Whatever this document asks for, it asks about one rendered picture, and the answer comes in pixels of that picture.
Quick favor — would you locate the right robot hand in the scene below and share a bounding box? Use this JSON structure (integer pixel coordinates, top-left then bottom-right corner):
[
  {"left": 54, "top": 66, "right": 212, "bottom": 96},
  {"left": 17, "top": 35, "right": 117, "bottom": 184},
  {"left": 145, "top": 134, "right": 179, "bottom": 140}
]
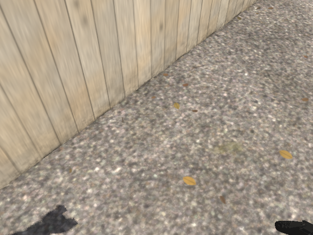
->
[{"left": 275, "top": 220, "right": 313, "bottom": 235}]

